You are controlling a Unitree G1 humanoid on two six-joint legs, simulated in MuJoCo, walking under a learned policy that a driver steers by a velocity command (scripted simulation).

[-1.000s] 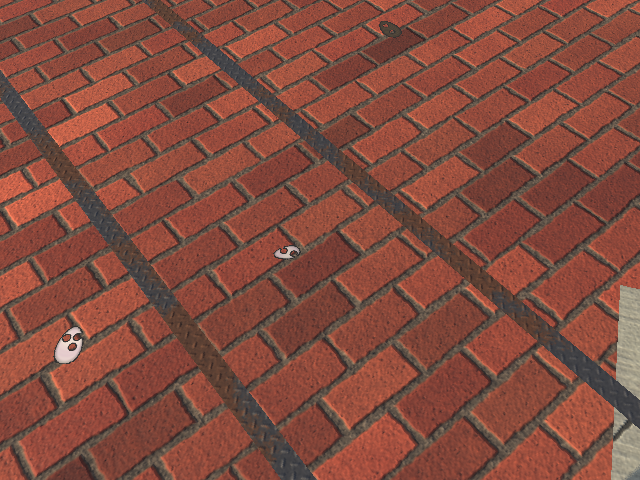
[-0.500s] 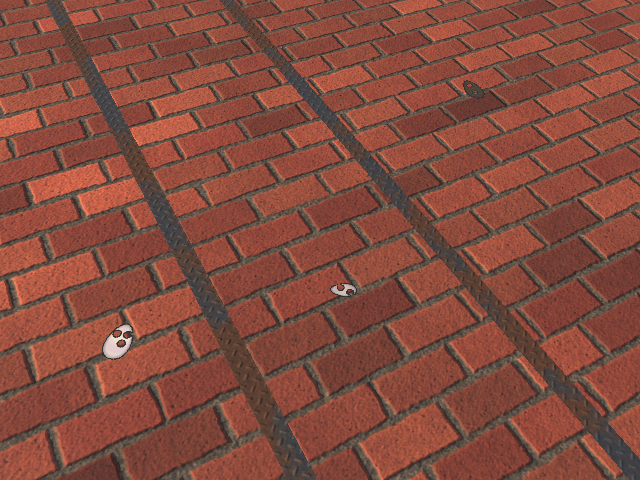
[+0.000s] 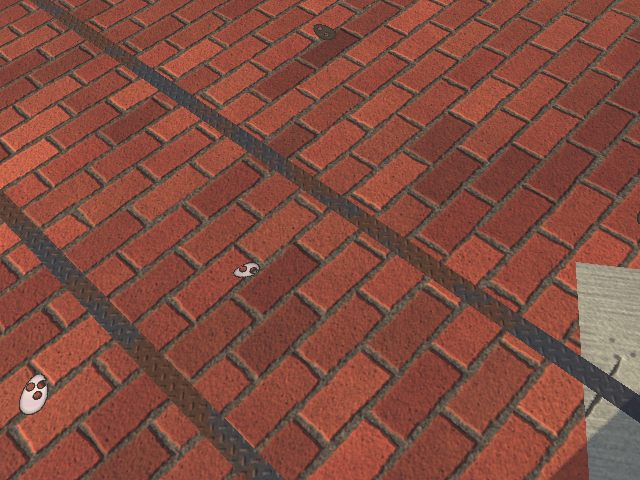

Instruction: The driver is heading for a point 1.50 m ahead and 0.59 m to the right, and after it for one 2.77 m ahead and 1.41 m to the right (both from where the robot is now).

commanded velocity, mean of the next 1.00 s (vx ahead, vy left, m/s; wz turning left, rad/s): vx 0.22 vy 0.00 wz -0.51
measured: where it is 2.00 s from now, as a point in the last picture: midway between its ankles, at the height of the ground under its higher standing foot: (564, 353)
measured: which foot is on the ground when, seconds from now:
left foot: up 0.00-0.22, down 0.24-0.68, up 0.70-1.00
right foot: down 0.00-0.24, up 0.26-0.66, down 0.68-1.00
